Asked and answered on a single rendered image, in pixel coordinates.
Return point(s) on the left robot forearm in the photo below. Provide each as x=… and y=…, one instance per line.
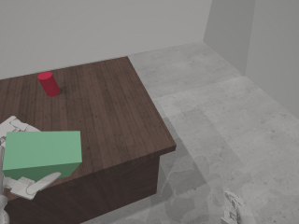
x=4, y=217

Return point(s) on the robot left hand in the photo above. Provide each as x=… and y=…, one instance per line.
x=24, y=187

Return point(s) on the robot right hand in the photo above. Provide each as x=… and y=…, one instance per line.
x=242, y=215

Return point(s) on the table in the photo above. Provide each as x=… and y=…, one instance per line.
x=122, y=136

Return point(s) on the sponge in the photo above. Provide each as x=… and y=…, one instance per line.
x=35, y=155

